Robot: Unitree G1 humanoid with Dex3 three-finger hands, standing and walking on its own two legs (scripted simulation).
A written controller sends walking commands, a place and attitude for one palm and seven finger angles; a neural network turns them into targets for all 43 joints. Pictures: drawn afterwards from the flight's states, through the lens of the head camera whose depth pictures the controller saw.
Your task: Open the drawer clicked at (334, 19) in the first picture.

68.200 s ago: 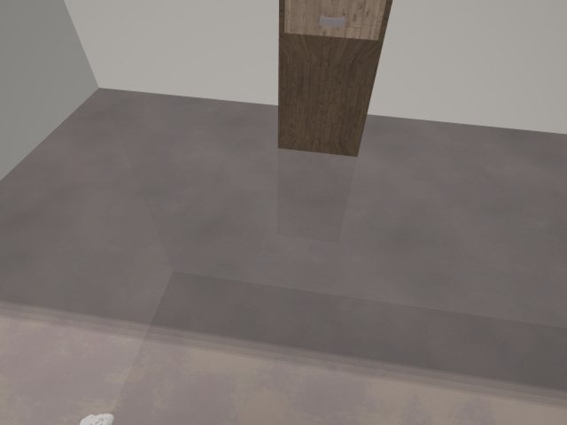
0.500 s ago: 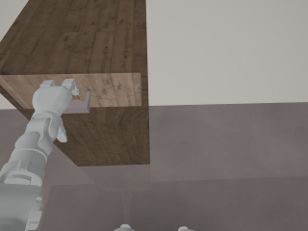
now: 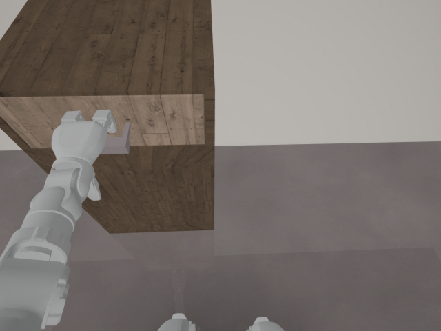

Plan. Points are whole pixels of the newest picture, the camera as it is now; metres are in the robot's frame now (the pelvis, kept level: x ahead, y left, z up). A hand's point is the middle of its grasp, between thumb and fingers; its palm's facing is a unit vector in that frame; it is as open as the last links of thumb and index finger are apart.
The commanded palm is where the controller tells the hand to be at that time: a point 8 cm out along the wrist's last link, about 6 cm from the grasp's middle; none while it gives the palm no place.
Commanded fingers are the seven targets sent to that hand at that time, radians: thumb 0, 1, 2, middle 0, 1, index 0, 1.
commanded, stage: lower the fingers behind the handle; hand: left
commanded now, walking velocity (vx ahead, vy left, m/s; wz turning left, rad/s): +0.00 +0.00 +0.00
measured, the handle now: (105, 136) +0.50 +0.25 +0.01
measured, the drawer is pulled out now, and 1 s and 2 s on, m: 0.00 0.00 0.00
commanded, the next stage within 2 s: lift the hand off the handle in 0.64 s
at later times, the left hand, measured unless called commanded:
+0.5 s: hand (93, 158) +0.44 +0.26 +0.01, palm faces -0.03 +0.01 -1.00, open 13.8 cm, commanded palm +0.42 +0.25 +0.04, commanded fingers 0.00 -0.50 0.30 -0.30 -1.20 -0.30 -1.20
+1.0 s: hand (94, 149) +0.46 +0.26 +0.02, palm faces -0.05 +0.03 -1.00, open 13.7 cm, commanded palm +0.45 +0.25 +0.04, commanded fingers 0.00 -0.50 0.30 -0.30 -1.20 -0.30 -1.20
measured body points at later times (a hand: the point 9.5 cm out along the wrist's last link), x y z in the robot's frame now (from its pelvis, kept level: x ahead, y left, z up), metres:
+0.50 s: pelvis -0.01 +0.00 -0.01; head +0.08 +0.00 +0.43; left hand +0.43 +0.25 +0.07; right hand +0.03 -0.28 -0.14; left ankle +0.01 +0.10 -0.69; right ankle +0.00 -0.13 -0.69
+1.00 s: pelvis -0.03 -0.01 -0.02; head +0.08 +0.00 +0.41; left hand +0.45 +0.25 +0.07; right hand +0.01 -0.28 -0.15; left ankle +0.01 +0.10 -0.69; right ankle +0.00 -0.13 -0.69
